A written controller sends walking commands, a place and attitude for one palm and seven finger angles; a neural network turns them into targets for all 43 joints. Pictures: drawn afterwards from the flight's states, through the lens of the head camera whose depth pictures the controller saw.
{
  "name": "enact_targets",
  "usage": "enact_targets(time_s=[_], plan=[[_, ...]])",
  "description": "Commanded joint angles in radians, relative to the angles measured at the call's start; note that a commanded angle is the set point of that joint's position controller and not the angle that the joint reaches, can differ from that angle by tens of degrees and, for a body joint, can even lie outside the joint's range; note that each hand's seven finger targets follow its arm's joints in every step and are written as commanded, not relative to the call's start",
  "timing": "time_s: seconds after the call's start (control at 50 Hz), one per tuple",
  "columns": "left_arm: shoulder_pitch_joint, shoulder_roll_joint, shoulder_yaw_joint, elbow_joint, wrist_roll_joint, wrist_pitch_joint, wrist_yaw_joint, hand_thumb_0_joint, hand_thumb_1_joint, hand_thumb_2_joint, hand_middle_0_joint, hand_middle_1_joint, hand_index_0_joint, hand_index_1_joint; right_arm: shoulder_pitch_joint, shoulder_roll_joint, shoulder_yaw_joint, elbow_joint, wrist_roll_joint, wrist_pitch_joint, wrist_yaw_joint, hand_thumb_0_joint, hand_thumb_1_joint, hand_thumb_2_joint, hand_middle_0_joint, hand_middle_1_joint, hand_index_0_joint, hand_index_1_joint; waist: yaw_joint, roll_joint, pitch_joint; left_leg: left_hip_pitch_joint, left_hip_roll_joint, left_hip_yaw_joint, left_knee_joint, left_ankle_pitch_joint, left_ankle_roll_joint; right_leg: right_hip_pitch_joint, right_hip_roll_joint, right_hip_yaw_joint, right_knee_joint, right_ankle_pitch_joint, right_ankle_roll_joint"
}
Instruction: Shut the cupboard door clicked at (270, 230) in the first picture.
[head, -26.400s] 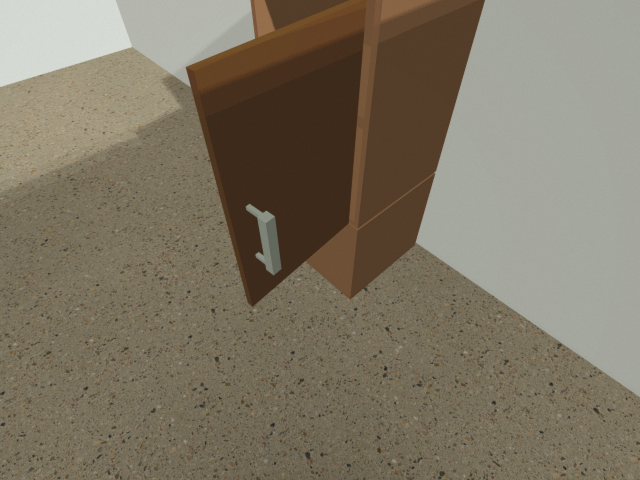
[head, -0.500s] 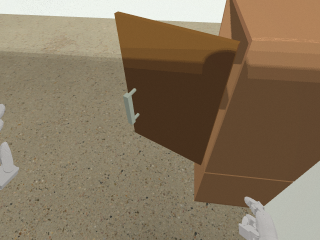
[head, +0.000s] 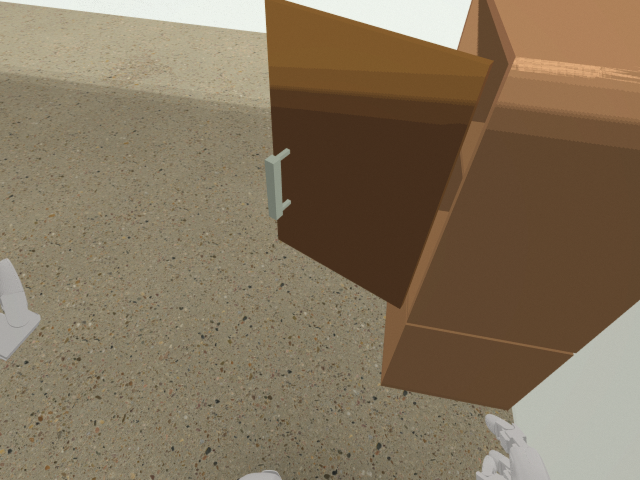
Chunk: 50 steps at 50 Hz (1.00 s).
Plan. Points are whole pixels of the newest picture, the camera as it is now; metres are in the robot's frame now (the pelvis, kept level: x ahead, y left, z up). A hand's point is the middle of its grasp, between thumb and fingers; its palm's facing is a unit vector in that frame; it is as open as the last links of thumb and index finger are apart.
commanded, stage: step back with the hand held close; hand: left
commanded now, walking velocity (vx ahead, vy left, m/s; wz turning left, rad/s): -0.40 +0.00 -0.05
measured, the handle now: (280, 184) +0.72 +0.13 -0.09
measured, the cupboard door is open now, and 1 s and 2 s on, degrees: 66 66 66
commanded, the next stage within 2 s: stop stepping back and stand still in 0.40 s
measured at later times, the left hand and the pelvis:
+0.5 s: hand (38, 420) +0.13 +0.22 +0.18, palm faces +0.30 -0.83 -0.46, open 7.4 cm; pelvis -0.12 -0.01 +0.00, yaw -5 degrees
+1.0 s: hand out of the picture +0.09 +0.24 +0.19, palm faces +0.20 -0.90 -0.40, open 7.4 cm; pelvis -0.15 +0.03 +0.01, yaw -7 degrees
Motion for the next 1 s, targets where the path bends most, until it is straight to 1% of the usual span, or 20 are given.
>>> enact_targets(time_s=[0.0, 0.06, 0.12, 0.2, 0.3, 0.4, 0.44, 0.48, 0.5, 0.54, 0.6, 0.64, 0.68, 0.74, 0.78, 0.8, 0.82, 0.84, 0.88, 0.98], plan=[[-0.041, 0.222, 0.119, -0.181, -0.015, -0.059, 0.045, 0.0, 0.9, 0.9, -0.2, -0.3, -0.2, -0.3, -0.08, -0.108, -0.048, -0.132, 0.002, -0.047, -0.004, 0.0, -0.9, -0.9, 0.2, 0.3, 0.2, 0.3, -0.03, -0.083, -0.085, 0.087, 0.054, -0.098, -0.07, -0.029, -0.011, -0.056, -0.223, 0.261, -0.291, -0.17, -0.091], [-0.007, 0.244, 0.157, -0.232, -0.016, -0.081, 0.047, 0.0, 0.9, 0.9, -0.2, -0.3, -0.2, -0.3, -0.106, -0.131, -0.051, -0.153, 0.012, -0.055, -0.02, 0.0, -0.9, -0.9, 0.2, 0.3, 0.2, 0.3, -0.024, 0.089, -0.106, -0.053, 0.144, -0.2, -0.302, -0.161, 0.041, 0.084, -0.066, 0.119, -0.11, -0.152, -0.015], [-0.017, 0.244, 0.202, -0.262, 0.006, -0.093, 0.035, 0.0, 0.9, 0.9, -0.2, -0.3, -0.2, -0.3, -0.136, -0.142, -0.061, -0.151, -0.007, -0.084, -0.03, 0.0, -0.9, -0.9, 0.2, 0.3, 0.2, 0.3, -0.003, 0.341, -0.136, -0.411, 0.368, -0.421, -0.625, -0.438, 0.124, 0.433, 0.093, 0.019, 0.382, -0.103, 0.028], [0.034, 0.21, 0.183, -0.214, -0.014, -0.085, 0.02, 0.0, 0.9, 0.9, -0.2, -0.3, -0.2, -0.3, -0.129, -0.129, -0.075, -0.129, -0.01, -0.11, -0.014, 0.0, -0.9, -0.9, 0.2, 0.3, 0.2, 0.3, 0.005, 0.211, -0.14, -0.209, 0.335, -0.312, -0.55, -0.266, 0.095, 0.295, 0.095, 0.006, 0.368, -0.235, 0.019], [0.02, 0.164, 0.086, -0.215, -0.059, -0.077, 0.014, 0.0, 0.9, 0.9, -0.2, -0.3, -0.2, -0.3, -0.097, -0.108, -0.05, -0.049, -0.018, -0.148, -0.003, 0.0, -0.9, -0.9, 0.2, 0.3, 0.2, 0.3, -0.003, 0.22, -0.189, 0.27, 0.281, -0.231, -0.521, 0.115, 0.001, 0.125, 0.064, -0.024, -0.16, -0.3, 0.001], [-0.108, 0.251, 0.127, -0.294, -0.039, -0.104, 0.005, 0.0, 0.9, 0.9, -0.2, -0.3, -0.2, -0.3, -0.11, -0.11, -0.059, -0.027, -0.01, -0.146, -0.003, 0.0, -0.9, -0.9, 0.2, 0.3, 0.2, 0.3, 0.027, 0.153, -0.382, 0.594, 0.214, -0.042, -0.212, 0.875, -0.019, 0.153, 0.01, 0.005, -0.32, 0.251, 0.024], [-0.126, 0.301, 0.187, -0.337, -0.043, -0.112, 0.003, 0.0, 0.9, 0.9, -0.2, -0.3, -0.2, -0.3, -0.141, -0.105, -0.066, -0.06, -0.001, -0.149, -0.007, 0.0, -0.9, -0.9, 0.2, 0.3, 0.2, 0.3, 0.03, 0.161, -0.445, 0.618, 0.207, -0.015, -0.202, 0.885, -0.003, 0.171, 0.016, -0.007, -0.245, 0.321, 0.047], [-0.056, 0.348, 0.231, -0.357, -0.069, -0.099, -0.008, 0.0, 0.9, 0.9, -0.2, -0.3, -0.2, -0.3, -0.137, -0.073, -0.061, -0.099, 0.028, -0.123, -0.011, 0.0, -0.9, -0.9, 0.2, 0.3, 0.2, 0.3, 0.014, -0.086, -0.445, 0.588, 0.144, 0.019, -0.144, 0.763, -0.008, 0.164, -0.042, 0.014, -0.227, 0.596, 0.105], [0.041, 0.331, 0.24, -0.317, -0.079, -0.086, -0.015, 0.0, 0.9, 0.9, -0.2, -0.3, -0.2, -0.3, -0.149, -0.065, -0.048, -0.13, 0.041, -0.112, -0.01, 0.0, -0.9, -0.9, 0.2, 0.3, 0.2, 0.3, 0.001, -0.146, -0.389, 0.531, 0.112, 0.044, -0.117, 0.631, -0.007, 0.149, -0.086, 0.016, -0.221, 0.668, 0.12], [0.167, 0.329, 0.273, -0.232, -0.086, -0.067, -0.014, 0.0, 0.9, 0.9, -0.2, -0.3, -0.2, -0.3, -0.174, -0.066, -0.027, -0.15, 0.043, -0.083, -0.015, 0.0, -0.9, -0.9, 0.2, 0.3, 0.2, 0.3, -0.011, -0.086, -0.245, 0.403, 0.072, 0.038, -0.087, 0.357, -0.014, 0.081, -0.146, 0.044, -0.229, 0.514, 0.078], [0.113, 0.279, 0.216, -0.136, -0.083, -0.027, -0.007, 0.0, 0.9, 0.9, -0.2, -0.3, -0.2, -0.3, -0.157, -0.074, -0.017, -0.127, 0.022, -0.052, -0.035, 0.0, -0.9, -0.9, 0.2, 0.3, 0.2, 0.3, -0.034, 0.101, 0.009, 0.307, 0.069, -0.012, -0.023, 0.156, -0.048, -0.145, -0.19, 0.13, -0.383, -0.212, -0.049], [-0.042, 0.266, 0.156, -0.059, -0.055, -0.019, 0.01, 0.0, 0.9, 0.9, -0.2, -0.3, -0.2, -0.3, -0.12, -0.097, -0.029, -0.088, 0.008, -0.044, -0.041, 0.0, -0.9, -0.9, 0.2, 0.3, 0.2, 0.3, -0.041, -0.023, 0.191, 0.198, 0.079, -0.073, 0.208, 0.105, -0.071, -0.31, -0.3, 0.266, -0.516, -0.517, -0.137], [-0.235, 0.241, 0.079, 0.026, -0.037, -0.026, 0.01, 0.0, 0.9, 0.9, -0.2, -0.3, -0.2, -0.3, -0.116, -0.124, -0.031, -0.076, 0.012, -0.068, -0.044, 0.0, -0.9, -0.9, 0.2, 0.3, 0.2, 0.3, -0.049, -0.137, 0.313, 0.072, 0.112, -0.105, 0.323, 0.076, -0.062, -0.321, -0.319, 0.268, -0.537, -0.498, -0.153], [-0.425, 0.168, -0.051, 0.157, -0.01, -0.021, 0.009, 0.0, 0.9, 0.9, -0.2, -0.3, -0.2, -0.3, -0.106, -0.133, -0.024, -0.073, 0.023, -0.101, -0.051, 0.0, -0.9, -0.9, 0.2, 0.3, 0.2, 0.3, -0.062, -0.141, 0.398, 0.117, 0.116, -0.052, 0.036, 0.11, -0.036, -0.182, -0.21, 0.071, -0.358, -0.194, -0.091], [-0.482, 0.178, -0.067, 0.067, -0.002, -0.023, 0.012, 0.0, 0.9, 0.9, -0.2, -0.3, -0.2, -0.3, -0.089, -0.162, -0.042, -0.063, 0.022, -0.125, -0.059, 0.0, -0.9, -0.9, 0.2, 0.3, 0.2, 0.3, -0.055, 0.068, 0.291, 0.223, 0.083, -0.093, -0.18, 0.233, -0.014, -0.078, -0.117, -0.016, -0.095, 0.043, -0.044], [-0.428, 0.184, -0.037, -0.02, 0.0, -0.027, 0.018, 0.0, 0.9, 0.9, -0.2, -0.3, -0.2, -0.3, -0.079, -0.17, -0.043, -0.087, 0.016, -0.136, -0.058, 0.0, -0.9, -0.9, 0.2, 0.3, 0.2, 0.3, -0.028, 0.248, 0.181, 0.265, 0.149, -0.222, -0.275, 0.378, 0.032, -0.014, -0.032, -0.037, 0.064, 0.058, -0.01], [-0.37, 0.212, 0.002, -0.163, -0.01, -0.046, 0.02, 0.0, 0.9, 0.9, -0.2, -0.3, -0.2, -0.3, -0.052, -0.142, -0.037, -0.103, 0.006, -0.158, -0.038, 0.0, -0.9, -0.9, 0.2, 0.3, 0.2, 0.3, -0.016, 0.39, 0.018, 0.348, 0.249, -0.44, -0.379, 0.453, 0.036, 0.009, 0.034, -0.011, 0.194, -0.181, -0.012], [-0.325, 0.236, 0.034, -0.299, -0.024, -0.071, 0.015, 0.0, 0.9, 0.9, -0.2, -0.3, -0.2, -0.3, -0.05, -0.118, -0.038, -0.107, -0.007, -0.179, -0.021, 0.0, -0.9, -0.9, 0.2, 0.3, 0.2, 0.3, -0.025, 0.384, -0.078, 0.346, 0.29, -0.535, -0.464, 0.325, 0.005, 0.074, 0.04, 0.052, 0.301, -0.313, -0.019], [-0.155, 0.309, 0.144, -0.445, -0.042, -0.094, 0.018, 0.0, 0.9, 0.9, -0.2, -0.3, -0.2, -0.3, -0.059, -0.115, -0.054, -0.104, -0.01, -0.199, 0.007, 0.0, -0.9, -0.9, 0.2, 0.3, 0.2, 0.3, 0.003, 0.132, -0.237, 0.328, 0.312, -0.501, -0.521, -0.032, 0.016, 0.152, 0.032, 0.07, 0.291, -0.323, -0.012], [0.295, 0.3, 0.267, -0.408, -0.071, -0.054, 0.016, 0.0, 0.9, 0.9, -0.2, -0.3, -0.2, -0.3, -0.069, -0.084, -0.036, -0.12, -0.03, -0.16, 0.032, 0.0, -0.9, -0.9, 0.2, 0.3, 0.2, 0.3, 0.011, 0.38, -0.275, 0.193, 0.212, -0.156, -0.593, -0.176, -0.08, 0.289, 0.086, -0.103, 0.1, -0.287, -0.015]])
